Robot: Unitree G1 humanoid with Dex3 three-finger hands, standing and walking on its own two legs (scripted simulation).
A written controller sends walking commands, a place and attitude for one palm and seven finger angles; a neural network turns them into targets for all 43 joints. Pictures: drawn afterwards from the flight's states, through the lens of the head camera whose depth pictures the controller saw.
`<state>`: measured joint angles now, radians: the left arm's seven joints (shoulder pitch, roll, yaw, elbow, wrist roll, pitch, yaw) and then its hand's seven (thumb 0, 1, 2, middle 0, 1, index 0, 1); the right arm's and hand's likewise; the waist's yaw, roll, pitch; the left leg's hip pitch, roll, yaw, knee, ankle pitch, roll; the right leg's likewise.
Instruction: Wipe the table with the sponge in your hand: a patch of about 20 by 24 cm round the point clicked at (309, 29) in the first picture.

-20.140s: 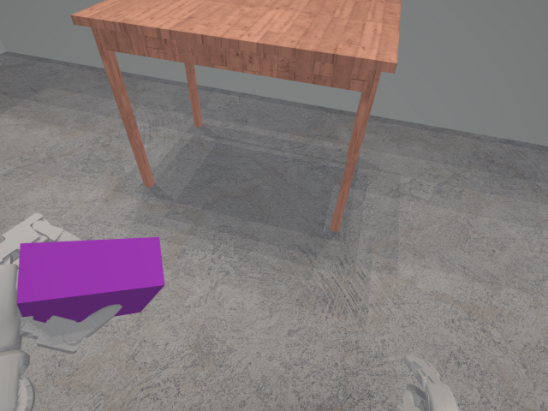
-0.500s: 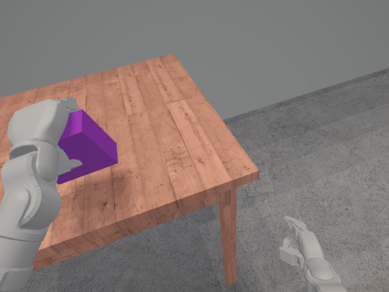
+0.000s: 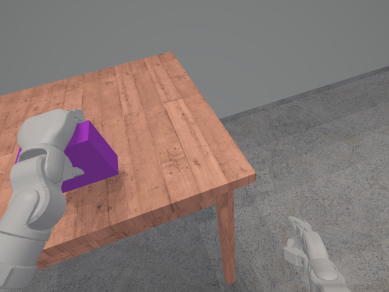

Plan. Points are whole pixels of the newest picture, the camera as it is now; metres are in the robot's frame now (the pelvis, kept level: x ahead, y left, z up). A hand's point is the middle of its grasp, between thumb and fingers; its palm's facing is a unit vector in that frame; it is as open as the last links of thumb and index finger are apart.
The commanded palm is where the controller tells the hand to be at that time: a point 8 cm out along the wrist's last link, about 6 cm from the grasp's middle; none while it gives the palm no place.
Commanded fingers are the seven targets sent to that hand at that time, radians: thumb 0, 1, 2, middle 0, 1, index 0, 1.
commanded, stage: move the sponge above the wiping area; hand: left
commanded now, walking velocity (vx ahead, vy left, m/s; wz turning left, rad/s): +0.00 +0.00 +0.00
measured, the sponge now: (78, 164) +0.30 +0.29 +0.14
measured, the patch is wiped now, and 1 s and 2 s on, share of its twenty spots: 0.00 0.00 0.00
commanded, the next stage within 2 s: none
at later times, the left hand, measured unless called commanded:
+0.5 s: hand (70, 150) +0.30 +0.27 +0.19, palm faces +0.13 -0.04 -0.99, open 9.3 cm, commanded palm +0.25 +0.29 +0.27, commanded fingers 0.00 0.10 1.30 -1.20 -1.60 -1.20 -1.60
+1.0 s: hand (66, 145) +0.29 +0.27 +0.21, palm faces +0.19 -0.02 -0.98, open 9.3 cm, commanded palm +0.24 +0.29 +0.28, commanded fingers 0.00 0.10 1.30 -1.20 -1.60 -1.20 -1.60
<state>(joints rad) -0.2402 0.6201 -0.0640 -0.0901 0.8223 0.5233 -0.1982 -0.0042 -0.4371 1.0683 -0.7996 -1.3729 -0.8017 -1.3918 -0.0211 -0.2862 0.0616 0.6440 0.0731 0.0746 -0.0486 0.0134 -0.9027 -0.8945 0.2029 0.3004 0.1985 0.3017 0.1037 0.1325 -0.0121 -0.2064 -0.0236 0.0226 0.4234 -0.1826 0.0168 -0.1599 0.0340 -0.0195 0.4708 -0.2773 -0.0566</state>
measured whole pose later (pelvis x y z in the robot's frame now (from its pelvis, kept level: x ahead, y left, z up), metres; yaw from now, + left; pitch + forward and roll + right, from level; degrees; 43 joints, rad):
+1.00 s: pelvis -0.01 +0.01 +0.00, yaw +0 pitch -4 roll +1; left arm -0.28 0.61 -0.12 -0.14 0.83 0.47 -0.15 0.00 -0.44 1.07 -0.80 -1.37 -0.81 -1.39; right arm -0.03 -0.27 0.06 0.67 0.06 0.06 -0.05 0.01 -0.90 -0.89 0.20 0.30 0.20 0.30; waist 0.13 0.13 0.00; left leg -0.19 -0.03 0.02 0.41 -0.16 0.03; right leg -0.14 0.03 -0.02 0.46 -0.26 -0.05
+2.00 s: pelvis -0.01 +0.01 +0.00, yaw +0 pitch -3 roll +0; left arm -0.30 0.68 0.03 -0.07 0.79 0.48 -0.13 0.00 -0.44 1.07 -0.80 -1.37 -0.80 -1.39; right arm -0.01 -0.28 0.06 0.68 0.08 0.06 -0.05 0.01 -0.90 -0.89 0.20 0.30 0.20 0.30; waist 0.12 0.13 -0.02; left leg -0.19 -0.02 0.02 0.42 -0.18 0.02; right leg -0.13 0.04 -0.02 0.44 -0.26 -0.05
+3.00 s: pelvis +0.00 +0.01 +0.00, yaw +0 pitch -2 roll +0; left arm -0.16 0.61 -0.03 -0.14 0.78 0.56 -0.22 -0.01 -0.44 1.08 -0.79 -1.39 -0.80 -1.39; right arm 0.01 -0.29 0.07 0.61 0.08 0.10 -0.03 0.01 -0.90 -0.89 0.20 0.30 0.20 0.30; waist 0.10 0.14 -0.03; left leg -0.22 -0.03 0.02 0.43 -0.18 0.03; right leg -0.16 0.03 -0.02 0.45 -0.26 -0.05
